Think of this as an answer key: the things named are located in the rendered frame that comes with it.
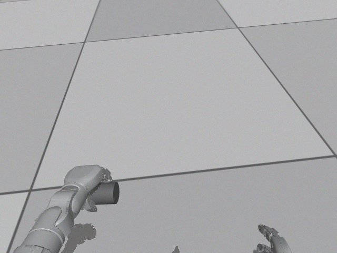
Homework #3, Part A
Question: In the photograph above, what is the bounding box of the can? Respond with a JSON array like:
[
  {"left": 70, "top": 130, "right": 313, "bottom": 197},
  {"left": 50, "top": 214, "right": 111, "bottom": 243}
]
[{"left": 90, "top": 182, "right": 120, "bottom": 205}]

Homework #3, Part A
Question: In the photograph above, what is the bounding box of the left robot arm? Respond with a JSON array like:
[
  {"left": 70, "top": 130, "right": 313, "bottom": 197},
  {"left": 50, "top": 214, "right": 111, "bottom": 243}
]
[{"left": 13, "top": 182, "right": 87, "bottom": 253}]

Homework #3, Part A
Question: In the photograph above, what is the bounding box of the left robot hand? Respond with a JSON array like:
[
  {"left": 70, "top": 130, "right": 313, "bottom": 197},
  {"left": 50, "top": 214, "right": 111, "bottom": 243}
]
[{"left": 64, "top": 165, "right": 113, "bottom": 212}]

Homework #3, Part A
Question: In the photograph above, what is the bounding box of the right robot hand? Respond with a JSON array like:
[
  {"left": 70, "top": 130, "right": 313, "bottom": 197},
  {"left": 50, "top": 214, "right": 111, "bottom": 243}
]
[{"left": 253, "top": 225, "right": 292, "bottom": 253}]

